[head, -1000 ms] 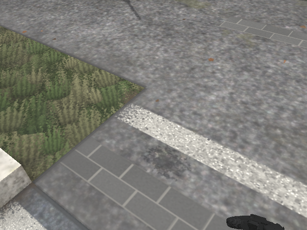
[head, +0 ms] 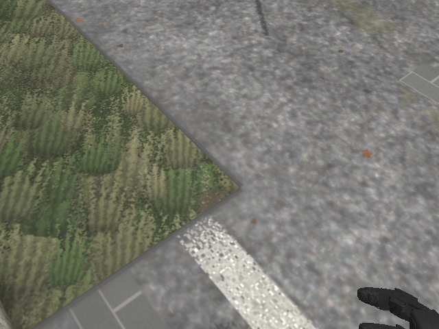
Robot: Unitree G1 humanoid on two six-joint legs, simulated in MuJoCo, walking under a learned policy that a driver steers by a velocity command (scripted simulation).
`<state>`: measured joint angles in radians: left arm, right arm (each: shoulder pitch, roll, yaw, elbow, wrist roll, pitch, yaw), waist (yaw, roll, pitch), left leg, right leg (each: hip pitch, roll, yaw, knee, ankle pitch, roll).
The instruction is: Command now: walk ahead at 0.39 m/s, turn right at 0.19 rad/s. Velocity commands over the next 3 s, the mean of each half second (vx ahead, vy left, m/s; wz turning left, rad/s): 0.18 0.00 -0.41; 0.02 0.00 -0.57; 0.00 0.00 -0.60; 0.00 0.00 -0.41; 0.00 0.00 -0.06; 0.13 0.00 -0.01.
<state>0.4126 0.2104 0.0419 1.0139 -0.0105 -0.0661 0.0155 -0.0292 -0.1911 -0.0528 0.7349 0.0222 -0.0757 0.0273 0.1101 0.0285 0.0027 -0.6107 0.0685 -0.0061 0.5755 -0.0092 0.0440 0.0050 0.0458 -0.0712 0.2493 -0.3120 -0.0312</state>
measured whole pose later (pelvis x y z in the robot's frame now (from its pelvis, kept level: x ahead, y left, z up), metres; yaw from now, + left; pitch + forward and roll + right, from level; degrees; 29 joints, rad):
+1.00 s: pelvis +0.13 -0.01 -0.01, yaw -32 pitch +3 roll +1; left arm 0.15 0.29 0.09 0.58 -0.01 0.05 0.04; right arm 0.09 -0.25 -0.08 0.73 0.00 -0.03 -0.02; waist 0.01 -0.04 -0.01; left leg -0.35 -0.03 -0.06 0.55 -0.24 -0.01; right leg -0.43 0.12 0.17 0.59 -0.22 -0.04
